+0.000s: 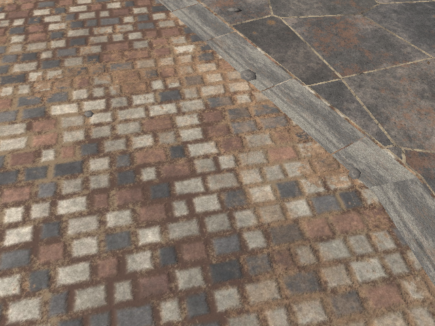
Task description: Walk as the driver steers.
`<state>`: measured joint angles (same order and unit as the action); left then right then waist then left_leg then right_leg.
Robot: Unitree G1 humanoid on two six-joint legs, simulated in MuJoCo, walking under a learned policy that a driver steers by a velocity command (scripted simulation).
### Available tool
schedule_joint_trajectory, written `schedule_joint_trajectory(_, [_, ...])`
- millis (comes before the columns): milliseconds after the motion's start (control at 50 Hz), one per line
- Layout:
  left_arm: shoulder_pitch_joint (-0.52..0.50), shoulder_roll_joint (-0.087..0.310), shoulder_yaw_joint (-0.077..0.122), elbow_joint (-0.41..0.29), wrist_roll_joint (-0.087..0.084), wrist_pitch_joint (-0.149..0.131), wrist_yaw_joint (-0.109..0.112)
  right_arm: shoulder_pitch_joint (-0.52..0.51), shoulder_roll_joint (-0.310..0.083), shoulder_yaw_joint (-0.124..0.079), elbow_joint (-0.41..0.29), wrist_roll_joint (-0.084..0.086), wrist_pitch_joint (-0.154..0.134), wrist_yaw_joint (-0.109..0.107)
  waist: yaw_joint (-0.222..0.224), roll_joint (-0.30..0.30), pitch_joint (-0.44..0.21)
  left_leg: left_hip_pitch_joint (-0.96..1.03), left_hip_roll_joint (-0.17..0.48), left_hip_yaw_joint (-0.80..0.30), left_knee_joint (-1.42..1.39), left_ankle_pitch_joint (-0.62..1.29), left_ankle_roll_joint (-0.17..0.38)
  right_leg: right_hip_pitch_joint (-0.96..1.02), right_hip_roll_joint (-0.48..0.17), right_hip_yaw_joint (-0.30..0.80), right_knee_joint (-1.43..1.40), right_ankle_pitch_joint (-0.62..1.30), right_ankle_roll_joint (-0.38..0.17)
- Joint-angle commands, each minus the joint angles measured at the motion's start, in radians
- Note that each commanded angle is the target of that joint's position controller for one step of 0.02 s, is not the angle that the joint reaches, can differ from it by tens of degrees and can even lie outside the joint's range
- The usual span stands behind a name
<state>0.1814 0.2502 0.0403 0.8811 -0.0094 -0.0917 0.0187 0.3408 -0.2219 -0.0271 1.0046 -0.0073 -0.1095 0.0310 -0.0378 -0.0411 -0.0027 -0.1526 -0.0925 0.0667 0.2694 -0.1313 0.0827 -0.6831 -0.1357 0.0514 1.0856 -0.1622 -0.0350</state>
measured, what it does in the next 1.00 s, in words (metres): walks ahead, turning left: right foot, then left foot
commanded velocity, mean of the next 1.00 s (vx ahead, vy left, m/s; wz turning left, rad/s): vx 0.15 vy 0.00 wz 0.39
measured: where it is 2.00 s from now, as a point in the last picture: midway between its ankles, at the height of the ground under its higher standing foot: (140, 290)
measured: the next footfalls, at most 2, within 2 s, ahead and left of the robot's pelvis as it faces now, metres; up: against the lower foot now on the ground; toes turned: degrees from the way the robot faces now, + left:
right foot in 0.22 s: +0.29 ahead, -0.14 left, +0.00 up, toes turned +1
left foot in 0.66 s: +0.16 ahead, +0.09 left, +0.00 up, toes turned +19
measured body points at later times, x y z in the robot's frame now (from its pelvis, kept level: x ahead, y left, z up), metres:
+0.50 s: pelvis +0.14 -0.05 -0.01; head +0.18 -0.05 +0.44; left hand +0.23 +0.24 -0.12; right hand +0.27 -0.31 -0.14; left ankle +0.14 +0.09 -0.69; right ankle +0.25 -0.14 -0.75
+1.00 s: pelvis +0.17 +0.01 +0.01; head +0.17 +0.05 +0.46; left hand +0.20 +0.33 -0.11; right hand +0.36 -0.22 -0.09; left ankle +0.12 +0.07 -0.75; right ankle +0.33 -0.12 -0.69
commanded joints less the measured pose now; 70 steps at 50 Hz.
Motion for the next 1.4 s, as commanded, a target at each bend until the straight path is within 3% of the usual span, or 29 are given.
schedule_joint_trajectory(20, [0.027,0.031,0.008,-0.039,0.012,-0.001,0.003,-0.051,-0.132,-0.018,-0.061,-0.004,-0.011,-0.020,0.051,0.067,0.057,-0.116,0.260,-0.144,-0.138,0.368,0.155,0.045,-0.007,-0.015,-0.197,0.153,0.024])
schedule_joint_trajectory(140, [-0.136,0.031,0.000,-0.079,0.005,0.000,-0.015,0.041,-0.148,-0.016,-0.017,0.016,0.022,-0.034,-0.013,0.110,0.017,0.017,0.263,-0.122,-0.011,0.444,0.105,0.174,0.083,-0.042,-0.500,0.242,0.022])
schedule_joint_trajectory(200, [-0.059,0.087,0.021,-0.067,0.022,-0.015,-0.017,-0.005,-0.153,-0.020,-0.026,0.028,0.040,-0.043,0.052,0.115,-0.025,0.080,0.257,-0.190,0.143,0.424,0.063,0.297,0.115,-0.033,-0.654,0.231,-0.016])
schedule_joint_trajectory(220, [0.020,0.138,0.039,-0.040,0.030,-0.022,-0.009,-0.001,-0.148,-0.019,-0.041,0.024,0.040,-0.045,0.071,0.083,-0.075,0.052,0.194,-0.175,0.255,0.393,0.032,0.436,0.095,-0.032,-0.694,0.429,-0.035])
schedule_joint_trajectory(240, [0.123,0.216,0.055,-0.033,0.045,-0.022,0.002,0.015,-0.106,-0.005,-0.074,0.003,0.031,-0.046,0.081,-0.025,-0.207,-0.132,0.113,-0.136,0.483,0.105,-0.012,0.724,-0.078,0.097,-0.591,0.843,-0.102])
schedule_joint_trajectory(260, [0.156,0.236,0.059,-0.040,0.040,-0.001,0.005,0.147,-0.008,0.024,-0.058,0.011,0.028,-0.043,0.065,-0.258,-0.356,-0.396,-0.001,-0.074,0.799,-0.511,-0.072,0.977,-0.324,0.328,-0.572,1.027,-0.281])
schedule_joint_trajectory(280, [0.159,0.160,0.041,-0.069,0.031,0.015,0.003,0.145,-0.113,-0.002,-0.050,0.026,0.036,-0.042,0.089,-0.166,-0.408,-0.425,0.032,-0.175,0.956,-0.591,-0.084,0.913,-0.318,0.377,-0.621,0.830,-0.289])
schedule_joint_trajectory(300, [0.082,0.135,0.032,-0.089,0.022,0.023,0.006,0.068,-0.158,-0.024,-0.078,0.041,0.054,-0.047,0.072,-0.101,-0.307,-0.485,0.069,-0.162,1.013,-0.521,-0.094,0.801,-0.280,0.303,-0.666,0.610,-0.252])
schedule_joint_trajectory(320, [0.007,0.117,0.025,-0.102,0.016,0.027,0.012,0.024,-0.143,-0.029,-0.090,0.039,0.077,-0.057,0.050,-0.044,-0.224,-0.498,0.112,-0.142,1.004,-0.451,-0.113,0.681,-0.234,0.238,-0.716,0.411,-0.219])
schedule_joint_trajectory(380, [-0.086,0.110,0.025,-0.095,0.035,0.041,0.019,0.031,-0.094,-0.041,-0.113,0.023,0.138,-0.078,0.001,-0.092,-0.088,-0.362,0.135,-0.084,0.916,-0.320,-0.141,0.371,-0.145,0.070,-0.843,0.105,-0.191])
schedule_joint_trajectory(540, [-0.115,0.172,0.051,-0.076,0.017,0.059,0.046,-0.074,-0.100,-0.056,-0.216,0.018,0.157,-0.058,0.020,-0.090,-0.112,-0.258,0.158,-0.032,0.608,-0.224,-0.102,0.404,-0.201,-0.044,-0.868,0.051,-0.204])
schedule_joint_trajectory(640, [-0.118,0.172,0.057,-0.056,-0.014,0.086,0.039,-0.011,-0.123,-0.080,-0.218,0.013,0.163,-0.037,-0.020,-0.060,-0.105,-0.066,0.100,0.032,0.289,-0.124,-0.013,0.394,-0.174,-0.120,-0.738,-0.072,-0.101])
schedule_joint_trajectory(660, [-0.077,0.135,0.052,-0.036,-0.015,0.096,0.032,0.021,-0.157,-0.094,-0.213,0.007,0.164,-0.040,-0.026,0.032,-0.066,-0.004,0.130,-0.063,0.152,-0.050,0.034,0.312,-0.111,-0.183,-0.587,-0.150,-0.026])
schedule_joint_trajectory(680, [-0.064,0.067,0.036,-0.061,0.019,0.100,0.019,0.028,-0.271,-0.117,-0.240,0.004,0.165,-0.060,0.016,0.342,-0.027,0.091,0.393,-0.442,0.067,0.215,0.145,0.041,0.035,-0.286,-0.236,-0.409,0.086])
schedule_joint_trajectory(700, [-0.183,0.092,0.046,-0.115,0.025,0.092,0.026,0.018,-0.310,-0.114,-0.270,-0.032,0.140,-0.053,-0.017,0.330,-0.020,-0.032,0.476,-0.604,0.001,0.203,0.278,-0.049,0.123,-0.099,-0.060,-0.502,0.089])
schedule_joint_trajectory(720, [-0.204,0.125,0.057,-0.121,0.014,0.093,0.030,-0.036,-0.283,-0.109,-0.281,-0.039,0.113,-0.048,0.006,0.226,-0.012,-0.047,0.425,-0.519,-0.010,0.151,0.246,-0.056,0.113,-0.026,0.023,-0.415,0.071])
schedule_joint_trajectory(760, [-0.131,0.148,0.072,-0.076,0.019,0.094,0.040,-0.126,-0.227,-0.098,-0.305,0.012,0.089,-0.051,0.050,0.145,-0.054,-0.014,0.336,-0.414,0.001,-0.039,0.133,-0.057,0.089,0.006,0.031,-0.230,0.054])
schedule_joint_trajectory(780, [-0.118,0.150,0.076,-0.070,0.024,0.089,0.037,-0.125,-0.201,-0.089,-0.305,0.029,0.086,-0.052,0.050,0.151,-0.060,-0.008,0.318,-0.413,-0.024,-0.201,0.121,-0.061,0.085,0.006,0.030,-0.155,0.054])
schedule_joint_trajectory(820, [-0.141,0.141,0.079,-0.081,0.008,0.068,0.023,-0.076,-0.170,-0.077,-0.296,0.025,0.078,-0.060,0.039,0.173,-0.046,0.037,0.309,-0.459,-0.079,-0.374,0.121,-0.093,0.090,0.013,-0.026,-0.061,0.047])
schedule_joint_trajectory(920, [-0.219,0.110,0.071,-0.099,0.008,0.014,-0.001,0.006,-0.206,-0.088,-0.280,0.022,0.054,-0.076,-0.002,0.173,-0.024,0.135,0.300,-0.450,-0.097,-0.247,0.121,-0.074,0.111,0.029,-0.330,0.053,0.062])
schedule_joint_trajectory(1100, [-0.248,0.111,0.051,-0.126,-0.012,-0.035,-0.036,0.022,-0.219,-0.093,-0.279,0.031,0.059,-0.059,-0.036,0.187,0.001,0.011,0.279,-0.483,-0.041,-0.242,0.142,0.181,0.137,-0.003,-0.581,0.011,0.060])
schedule_joint_trajectory(1180, [-0.123,0.132,0.056,-0.093,-0.007,-0.054,-0.040,0.014,-0.170,-0.072,-0.278,0.026,0.064,-0.051,0.033,0.187,-0.025,-0.042,0.229,-0.486,0.068,-0.185,0.103,0.432,0.142,-0.041,-0.694,0.018,0.006])
schedule_joint_trajectory(1200, [-0.026,0.157,0.065,-0.071,-0.001,-0.056,-0.034,-0.004,-0.135,-0.060,-0.285,0.021,0.061,-0.051,0.079,0.167,-0.061,-0.118,0.189,-0.448,0.175,-0.158,0.072,0.577,0.084,0.008,-0.695,0.002,-0.025])
schedule_joint_trajectory(1220, [0.127,0.213,0.077,-0.045,0.013,-0.055,-0.028,-0.026,-0.073,-0.039,-0.307,0.009,0.055,-0.050,0.134,0.011,-0.140,-0.260,0.097,-0.323,0.479,-0.219,0.019,0.772,-0.083,0.197,-0.729,-0.064,-0.084])
schedule_joint_trajectory(1240, [0.212,0.317,0.107,-0.007,0.018,-0.046,-0.038,0.017,-0.080,-0.040,-0.350,0.038,0.036,-0.053,0.104,-0.290,-0.145,-0.574,-0.001,-0.229,0.722,-0.432,-0.017,0.924,-0.251,0.602,-0.836,-0.291,-0.230])
schedule_joint_trajectory(1260, [0.180,0.221,0.085,-0.020,-0.003,-0.048,-0.045,0.005,-0.182,-0.062,-0.328,0.051,0.024,-0.054,0.109,-0.164,-0.047,-0.700,0.061,-0.271,0.866,-0.421,-0.019,0.884,-0.263,0.631,-0.859,-0.422,-0.242])
schedule_joint_trajectory(1280, [0.147,0.161,0.068,-0.033,-0.007,-0.045,-0.045,-0.034,-0.197,-0.066,-0.320,0.050,0.021,-0.049,0.104,-0.107,0.015,-0.734,0.092,-0.273,0.909,-0.322,-0.012,0.835,-0.216,0.524,-0.862,-0.390,-0.206])
schedule_joint_trajectory(1340, [0.064,0.113,0.042,-0.059,0.009,-0.030,-0.042,-0.089,-0.155,-0.060,-0.327,0.019,0.018,-0.035,0.059,-0.046,0.045,-0.658,0.189,-0.185,0.838,-0.145,-0.031,0.684,-0.119,0.308,-0.911,-0.113,-0.169])
schedule_joint_trajectory(1400, [0.101,0.132,0.042,-0.041,0.003,-0.029,-0.037,-0.136,-0.113,-0.048,-0.352,0.011,0.020,-0.031,0.068,-0.057,0.042,-0.634,0.200,-0.119,0.748,-0.060,-0.068,0.640,-0.077,0.179,-0.934,0.162,-0.177])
